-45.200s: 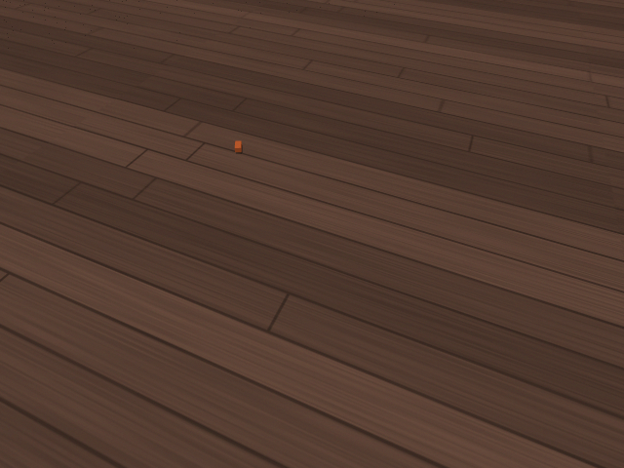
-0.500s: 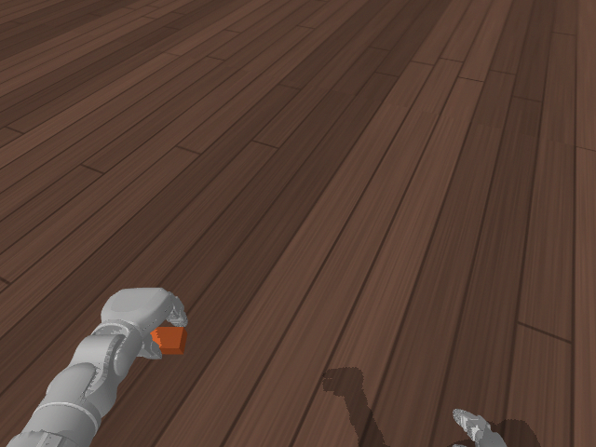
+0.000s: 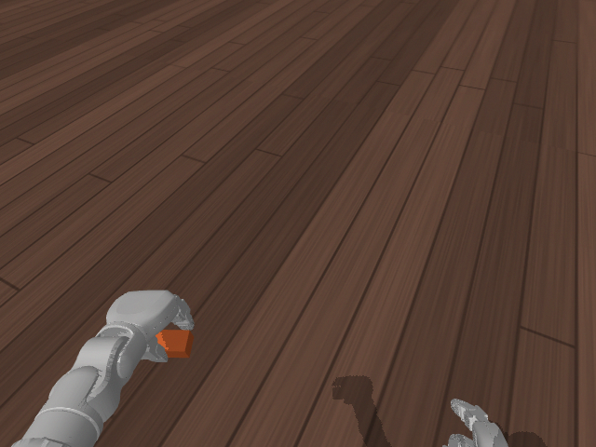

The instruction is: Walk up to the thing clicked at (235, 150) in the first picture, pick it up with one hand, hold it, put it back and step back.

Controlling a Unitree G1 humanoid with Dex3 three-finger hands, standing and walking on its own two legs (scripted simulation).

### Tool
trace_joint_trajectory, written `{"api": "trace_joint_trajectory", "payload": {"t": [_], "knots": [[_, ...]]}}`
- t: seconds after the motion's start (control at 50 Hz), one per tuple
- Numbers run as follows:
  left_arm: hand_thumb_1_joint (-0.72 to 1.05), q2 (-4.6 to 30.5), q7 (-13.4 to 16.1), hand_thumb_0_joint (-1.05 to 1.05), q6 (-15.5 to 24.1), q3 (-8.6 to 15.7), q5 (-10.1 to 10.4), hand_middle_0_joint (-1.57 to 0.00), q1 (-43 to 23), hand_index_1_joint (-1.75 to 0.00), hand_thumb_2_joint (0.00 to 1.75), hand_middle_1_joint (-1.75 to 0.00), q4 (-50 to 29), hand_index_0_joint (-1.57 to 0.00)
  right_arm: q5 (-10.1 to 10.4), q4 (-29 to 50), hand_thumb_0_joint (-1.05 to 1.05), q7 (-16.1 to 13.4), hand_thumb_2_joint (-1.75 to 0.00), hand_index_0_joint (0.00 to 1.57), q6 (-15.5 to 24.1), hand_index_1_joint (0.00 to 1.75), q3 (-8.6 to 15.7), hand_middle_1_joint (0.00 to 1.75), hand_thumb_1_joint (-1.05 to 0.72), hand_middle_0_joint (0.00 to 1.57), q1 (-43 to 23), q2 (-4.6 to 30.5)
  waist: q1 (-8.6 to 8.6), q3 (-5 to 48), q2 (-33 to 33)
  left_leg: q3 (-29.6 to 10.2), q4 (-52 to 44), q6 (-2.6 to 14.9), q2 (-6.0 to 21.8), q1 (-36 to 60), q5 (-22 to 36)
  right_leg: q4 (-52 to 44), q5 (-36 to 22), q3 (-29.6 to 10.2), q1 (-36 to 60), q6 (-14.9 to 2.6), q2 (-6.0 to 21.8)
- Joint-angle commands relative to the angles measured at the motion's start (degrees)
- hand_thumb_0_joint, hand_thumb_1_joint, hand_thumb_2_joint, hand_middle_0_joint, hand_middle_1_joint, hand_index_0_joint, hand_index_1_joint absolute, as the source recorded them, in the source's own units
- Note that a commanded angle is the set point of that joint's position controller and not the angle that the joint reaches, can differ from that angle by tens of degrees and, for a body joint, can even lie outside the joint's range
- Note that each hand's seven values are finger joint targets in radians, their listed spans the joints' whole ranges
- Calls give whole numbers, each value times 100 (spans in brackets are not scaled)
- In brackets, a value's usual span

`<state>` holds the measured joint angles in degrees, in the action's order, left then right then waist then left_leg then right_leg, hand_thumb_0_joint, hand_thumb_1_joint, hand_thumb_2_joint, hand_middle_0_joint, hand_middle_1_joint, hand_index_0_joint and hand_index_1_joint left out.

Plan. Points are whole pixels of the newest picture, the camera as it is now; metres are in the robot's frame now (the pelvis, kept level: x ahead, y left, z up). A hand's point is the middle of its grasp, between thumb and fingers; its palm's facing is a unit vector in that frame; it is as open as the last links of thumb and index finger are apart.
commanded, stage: hold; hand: left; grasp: from above
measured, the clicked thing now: (168, 343) +0.31 +0.21 -0.07
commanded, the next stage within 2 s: crouch in 0.68 s
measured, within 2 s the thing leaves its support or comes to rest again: neither
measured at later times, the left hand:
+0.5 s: hand (151, 338) +0.30 +0.22 -0.02, palm faces -0.44 -0.03 -0.90, open 6.5 cm
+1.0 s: hand (158, 338) +0.31 +0.22 -0.04, palm faces -0.44 -0.03 -0.90, open 6.5 cm
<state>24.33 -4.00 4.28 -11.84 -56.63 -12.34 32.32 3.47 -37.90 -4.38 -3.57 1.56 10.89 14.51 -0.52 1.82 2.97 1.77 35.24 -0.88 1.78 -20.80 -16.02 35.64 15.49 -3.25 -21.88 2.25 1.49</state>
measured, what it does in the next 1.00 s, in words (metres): stands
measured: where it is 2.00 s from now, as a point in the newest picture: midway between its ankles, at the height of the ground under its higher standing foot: outside the picture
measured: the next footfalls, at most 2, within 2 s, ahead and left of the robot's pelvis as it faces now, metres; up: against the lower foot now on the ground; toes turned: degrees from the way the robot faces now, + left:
none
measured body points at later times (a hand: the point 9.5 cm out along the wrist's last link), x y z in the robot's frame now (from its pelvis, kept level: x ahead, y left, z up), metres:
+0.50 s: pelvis +0.01 +0.00 +0.01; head +0.01 -0.02 +0.46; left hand +0.31 +0.22 +0.03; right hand +0.16 -0.25 -0.11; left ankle +0.03 +0.13 -0.73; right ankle +0.03 -0.14 -0.73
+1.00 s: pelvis +0.02 +0.00 +0.01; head +0.04 -0.02 +0.45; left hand +0.32 +0.22 +0.01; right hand +0.17 -0.25 -0.11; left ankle +0.03 +0.13 -0.73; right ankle +0.03 -0.14 -0.73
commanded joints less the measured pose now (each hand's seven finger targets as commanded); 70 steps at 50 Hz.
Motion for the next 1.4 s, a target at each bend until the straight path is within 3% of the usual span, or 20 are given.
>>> {"api": "trace_joint_trajectory", "payload": {"t": [0.0, 0.06, 0.1, 0.14, 0.2, 0.22, 0.34, 0.48, 0.62, 0.74, 0.78, 0.86, 0.92, 1.0, 1.06, 1.08, 1.2, 1.24, 1.28, 1.38], "knots": [[82, 1157, 204, 0, -16, 654, 22, -116, -1797, -15, 16, -19, -1106, -120, 11, 854, 0, -62, -90, 20, 271, 30, 228, 30, -91, 20, -587, 705, -2, 1207, -268, 58, -652, 141, -281, 682, 557, -728, -334, 257, 325, -223, -304], [82, 1243, 171, 0, -1, 755, 43, -117, -1781, -14, 16, -17, -1132, -120, 3, 837, 0, -61, -90, 20, 273, 30, 220, 30, -91, 20, -614, 687, -19, 1164, -263, 41, -723, 147, -274, 701, 465, -791, -245, 251, 409, -222, -298], [85, 1096, 134, 0, -1, 563, 42, -120, -1852, -14, 19, -17, -1056, -122, 9, 858, 0, -68, -90, 20, 272, 30, 190, 30, -91, 20, -649, 672, 60, 1058, -283, 54, -732, 160, -275, 717, 433, -830, -239, 236, 337, -211, -295], [84, 1163, 140, 0, 17, 642, 42, -119, -1732, -15, 18, -17, -1004, -122, 10, 853, 0, -83, -91, 20, 270, 30, 196, 30, -91, 20, -648, 668, 14, 1097, -312, 65, -724, 167, -294, 744, 551, -851, -339, 233, 391, -198, -279], [82, 1064, 115, 0, 60, 530, 96, -117, -1820, -17, 21, -20, -1251, -120, 10, 884, 0, -81, -90, 20, 263, 30, 190, 30, -91, 20, -661, 654, 37, 1198, -276, 68, -754, 156, -299, 836, 628, -871, -400, 237, 443, -211, -283], [81, 1210, 125, 0, 66, 684, 53, -118, -1742, -16, 21, -18, -1177, -120, 12, 856, 0, -83, -91, 20, 250, 30, 205, 30, -91, 20, -664, 670, -30, 1193, -220, 68, -778, 147, -298, 883, 663, -882, -411, 244, 498, -220, -283], [84, 1300, 240, 0, 57, 764, -20, -119, -1892, -16, 22, -19, -944, -122, 21, 799, 0, -97, -90, 20, 207, 30, 179, 30, -91, 20, -635, 652, 6, 1051, -257, 67, -810, 151, -288, 795, 664, -917, -435, 250, 480, -217, -291], [82, 1129, 237, 0, 70, 568, 6, -117, -2038, -17, 23, -19, -1037, -120, 7, 764, 0, -81, -90, 20, 184, 30, 231, 30, -91, 20, -566, 685, 31, 1314, -191, 29, -834, 122, -258, 1027, 1019, -876, -759, 278, 613, -242, -311], [82, 1135, 257, 0, 93, 631, 18, -117, -1747, -18, 23, -21, -772, -120, 24, 802, 0, -82, -90, 20, 125, 30, 218, 30, -91, 20, -596, 657, -12, 1073, -275, 61, -884, 141, -287, 901, 880, -978, -644, 280, 577, -232, -282], [83, 1233, 310, 0, 143, 684, -43, -120, -1934, -18, 26, -20, -1017, -122, 27, 800, 0, -78, -91, 20, 84, 30, 245, 30, -91, 20, -599, 654, -11, 1292, -146, 45, -868, 115, -282, 1067, 1137, -920, -856, 288, 690, -244, -296], [78, 1178, 393, 0, 127, 639, -89, -111, -1947, -19, 17, -23, -983, -116, 25, 781, 0, -81, -90, 20, 70, 30, 245, 30, -89, 20, -594, 662, 23, 1284, -200, 52, -850, 128, -289, 1091, 1168, -915, -931, 277, 667, -237, -288], [92, 961, 582, 0, 95, 654, -89, -126, -1484, -20, 26, -21, -475, -128, 18, 719, 0, -53, -90, 20, 31, 30, 285, 30, -90, 20, -481, 675, 30, 1114, -464, 71, -757, 139, -298, 912, 1178, -896, -951, 303, 594, -212, -282], [93, 843, 709, 0, 164, 485, -238, -128, -1516, -17, 24, -18, -329, -130, 6, 707, 0, -25, -91, 20, -11, 30, 298, 30, -91, 20, -459, 650, 88, 1056, -561, 67, -619, 149, -322, 707, 1229, -791, -1051, 303, 418, -202, -247], [97, 783, 1052, 0, 299, 522, -391, -133, -1636, -16, 28, -16, 105, -134, -64, 646, 0, 29, -91, 20, -91, 30, 335, 30, -91, 20, -361, 674, 178, 1065, -573, 47, -303, 129, -323, 349, 1005, -517, -836, 299, 41, -215, -230], [99, 779, 1398, 0, 376, 484, -637, -135, -2268, -14, 26, -14, 282, -135, -153, 510, 0, 78, -90, 20, -103, 30, 415, 30, -91, 20, -202, 706, 267, 1483, -352, 33, 250, 106, -302, 12, 1038, 25, -913, 301, -454, -231, -227], [98, 942, 1552, 0, 395, 607, -738, -134, -2463, -14, 26, -14, 398, -135, -178, 449, 0, 93, -91, 20, -102, 30, 445, 30, -91, 20, -139, 735, 254, 1631, -204, 30, 486, 73, -291, -136, 1047, 254, -900, 316, -638, -240, -231], [96, 497, 2263, 0, 315, 388, -1159, -132, -2879, -10, 16, -12, 1241, -134, -336, 312, 0, 246, -91, 20, -96, 30, 604, 30, -91, 20, 233, 795, 456, 2291, -64, -53, 1772, 83, -219, -1209, 904, 1409, -742, 368, -1975, -294, -245], [95, 255, 2415, 0, 238, 278, -1213, -131, -2800, -9, 15, -10, 2001, -133, -367, 243, 0, 266, -90, 20, -59, 30, 626, 30, -91, 20, 283, 830, 523, 2079, -403, -102, 2158, 104, -215, -1959, 597, 1800, -462, 422, -2474, -293, -264], [94, 566, 2564, 0, 190, 472, -1279, -130, -3170, -10, 18, -11, 2158, -132, -422, 206, 0, 260, -90, 20, 5, 30, 657, 30, -91, 20, 315, 852, 469, 2411, -270, -87, 2548, 101, -243, -2516, 269, 2160, -210, 424, -2821, -297, -248], [99, 586, 2787, 0, 114, 505, -1280, -135, -4005, -7, 17, -8, 2285, -136, -534, 78, 0, 217, -90, 20, 189, 30, 682, 30, -91, 20, 517, 932, 665, 3279, 163, -244, 3486, 116, -175, -3235, -128, 3253, 192, 508, -4110, -357, -233]]}}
